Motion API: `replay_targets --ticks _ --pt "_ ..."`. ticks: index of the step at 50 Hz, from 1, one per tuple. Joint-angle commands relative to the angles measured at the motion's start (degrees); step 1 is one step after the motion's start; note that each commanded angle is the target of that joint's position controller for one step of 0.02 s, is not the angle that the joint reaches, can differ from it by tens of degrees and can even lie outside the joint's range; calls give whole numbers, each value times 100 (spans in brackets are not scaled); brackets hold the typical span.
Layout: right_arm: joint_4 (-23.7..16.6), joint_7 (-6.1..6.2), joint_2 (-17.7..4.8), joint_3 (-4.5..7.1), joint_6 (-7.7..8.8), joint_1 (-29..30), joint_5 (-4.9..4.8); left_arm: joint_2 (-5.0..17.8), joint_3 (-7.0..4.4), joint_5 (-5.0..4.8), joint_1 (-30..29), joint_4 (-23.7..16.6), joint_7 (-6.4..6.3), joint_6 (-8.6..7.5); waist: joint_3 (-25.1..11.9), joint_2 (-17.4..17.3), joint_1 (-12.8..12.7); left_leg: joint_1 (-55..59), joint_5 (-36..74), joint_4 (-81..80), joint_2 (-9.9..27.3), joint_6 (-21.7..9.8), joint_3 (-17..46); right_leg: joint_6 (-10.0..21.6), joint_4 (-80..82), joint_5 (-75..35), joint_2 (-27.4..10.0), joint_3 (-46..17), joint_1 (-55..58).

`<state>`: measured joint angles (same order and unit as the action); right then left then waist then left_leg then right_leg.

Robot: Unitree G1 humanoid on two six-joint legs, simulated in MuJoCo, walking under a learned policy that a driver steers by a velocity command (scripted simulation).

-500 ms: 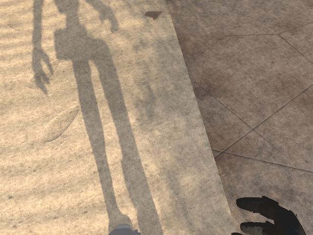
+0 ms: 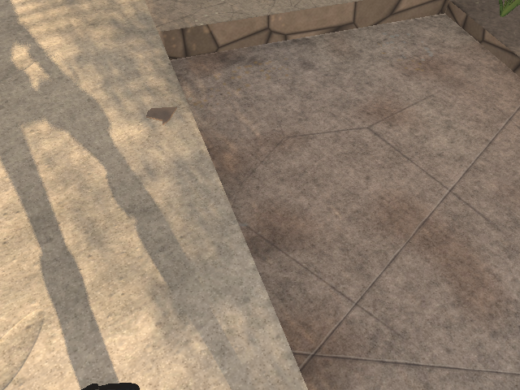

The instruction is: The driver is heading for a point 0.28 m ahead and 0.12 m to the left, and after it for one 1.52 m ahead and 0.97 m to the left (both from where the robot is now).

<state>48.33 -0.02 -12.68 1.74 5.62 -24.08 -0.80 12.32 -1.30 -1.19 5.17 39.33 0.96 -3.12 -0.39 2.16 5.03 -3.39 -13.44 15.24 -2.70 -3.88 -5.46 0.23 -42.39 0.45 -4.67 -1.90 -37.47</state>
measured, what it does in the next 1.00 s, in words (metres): walks ahead, turning left: right foot, then left foot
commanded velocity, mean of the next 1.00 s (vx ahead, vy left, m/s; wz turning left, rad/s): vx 0.16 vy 0.00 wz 0.46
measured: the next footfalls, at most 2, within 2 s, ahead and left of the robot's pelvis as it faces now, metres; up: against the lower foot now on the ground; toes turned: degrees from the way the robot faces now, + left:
right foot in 0.14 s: +0.24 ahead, -0.13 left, +0.00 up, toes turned +3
left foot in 0.64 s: +0.26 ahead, +0.14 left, +0.00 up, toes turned +23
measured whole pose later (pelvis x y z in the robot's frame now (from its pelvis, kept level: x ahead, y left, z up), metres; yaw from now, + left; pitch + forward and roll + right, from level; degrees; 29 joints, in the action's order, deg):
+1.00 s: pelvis +0.21 +0.02 -0.01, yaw +32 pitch +3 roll -2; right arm 33.3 2.2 -16.4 3.6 -3.1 -8.2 -0.1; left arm 14.9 -2.5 -0.2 4.9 39.6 -1.2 0.5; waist 0.8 -0.2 1.6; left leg -23.5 -9.6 30.5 -5.4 -3.5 7.5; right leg -3.6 -45.1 20.7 1.8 -3.5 -26.4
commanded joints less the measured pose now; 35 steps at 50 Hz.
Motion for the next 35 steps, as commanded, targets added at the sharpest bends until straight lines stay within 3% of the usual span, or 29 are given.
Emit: replay_targets --ticks 1,4,5,6,7,8,9,10,11,12,13,15,17,19,22,24,27,29,30,31,32,33,34,35 --pt "-263 14 -1052 262 -29 -154 -50 207 -70 -41 -974 -655 62 -160 339 -718 96 -140 1496 -532 1401 -925 1056 -96 719 8 320 322 363" --pt "-239 43 -1131 294 -144 -43 -103 397 -146 -68 -953 -745 141 -286 429 -698 -104 427 1585 -181 1715 -895 1529 103 1387 502 320 121 357" --pt "-243 60 -1194 315 -204 104 -100 501 -198 -28 -661 -657 147 -338 314 -742 -302 501 2247 206 1625 -795 1541 184 1733 485 437 157 784" --pt "-269 77 -1248 326 -241 257 -123 675 -299 55 51 -433 115 -381 -109 -714 -672 369 3178 965 1397 -645 1351 335 2143 38 569 267 1792" --pt "-341 80 -1115 276 -219 345 -96 1031 -427 183 787 -262 55 -414 -758 -664 -997 -270 3134 1998 1048 -389 1130 565 2012 -733 199 16 3215" --pt "-659 91 -657 110 -165 566 78 1525 -526 336 1660 -229 -54 -391 -1727 172 -1271 -1702 888 3828 507 -78 867 928 1499 -2610 -1210 -1280 5007" --pt "-741 73 -388 7 -99 -330 9 1621 -513 397 1461 -362 -55 -316 -2534 1494 -795 -3412 -2435 5266 -103 238 1102 1959 1541 -3033 -2383 -3076 6304" --pt "-565 93 -1087 198 -147 -101 -103 980 -393 277 1330 -451 -94 -233 -2234 758 -971 -3697 -2220 5819 236 334 1489 1863 1725 -2469 -2145 -2746 5708" --pt "-672 120 -1181 268 -220 368 -161 720 -285 207 1031 -458 -125 -194 -1415 488 -891 -3927 -1931 5969 360 421 1305 1615 1824 -2453 -1887 -1887 4980" --pt "-656 152 -1045 275 -302 503 -111 606 -238 165 724 -432 -125 -170 -1040 121 -673 -3810 -1591 5862 540 518 1167 1397 1994 -2405 -1575 -1368 4253" --pt "-682 153 -1006 309 -400 526 -62 517 -212 144 474 -421 -99 -170 -693 201 -496 -3617 -1321 5713 654 581 1096 1278 2224 -2187 -1350 -970 3582" --pt "-697 143 -808 336 -584 367 -102 582 -236 253 172 -392 -81 -211 -441 492 -260 -3120 -811 5843 646 700 891 1250 2709 -1874 -1111 -349 2646" --pt "-828 174 -811 376 -690 500 -106 679 -260 325 -15 -363 -111 -230 -322 513 -190 -3176 -437 5749 658 812 903 1317 2930 -1773 -1110 46 2378" --pt "-994 188 -772 368 -739 825 -62 772 -287 305 -14 -293 -183 -186 -267 406 -236 -3306 -40 5256 739 853 922 1295 2971 -1642 -1126 319 2484" --pt "-1195 76 -670 308 -743 1270 0 937 -324 250 -23 -234 -258 -70 -259 336 -366 -3032 397 4250 828 832 750 1267 2896 -1305 -1098 708 2621" --pt "-1349 -29 -654 285 -740 1566 2 1119 -382 194 13 -194 -254 6 -252 402 -485 -2746 340 3630 813 771 578 1261 2789 -1180 -1185 828 2684" --pt "-1574 -131 -826 351 -799 1863 -18 1323 -465 53 136 -127 -209 95 -277 439 -588 -2617 -1 3029 742 631 378 1193 2476 -1064 -1448 732 3115" --pt "-1676 -177 -833 371 -835 1908 -30 1355 -497 -60 141 -90 -177 126 -279 506 -561 -2462 -176 2385 655 465 270 1008 2110 -1158 -1538 708 3387" --pt "-1646 -198 -804 385 -825 1746 -18 1342 -502 -125 90 -70 -177 142 -327 490 -442 -2132 110 1766 541 343 146 837 1793 -1146 -1466 813 3415" --pt "-1559 -172 -922 450 -792 1484 24 1231 -485 -144 273 24 -175 157 -450 291 -363 -1524 752 1115 340 178 101 595 1219 -985 -1229 1002 3277" --pt "-1505 -68 -1479 637 -751 1067 56 1054 -442 -3 618 80 -167 150 -774 -532 -316 -371 2918 904 723 -114 868 147 13 -201 -775 1308 2545" --pt "-1641 54 -2141 747 -729 947 137 664 -281 339 614 -231 -143 123 -962 -2161 -528 930 5478 1238 2182 -1152 2917 -426 -1853 3624 90 1360 438" --pt "-1686 -18 -1791 635 -622 799 195 832 -304 278 136 -341 -153 132 -1670 -1662 -114 967 4899 956 2500 -1946 3551 -532 -2803 4004 450 247 -154" --pt "-1689 -55 -1621 583 -551 953 175 1012 -355 99 -159 -386 -156 164 -1415 -1132 -109 771 4350 854 2231 -1785 3076 -473 -3083 3637 345 26 -348"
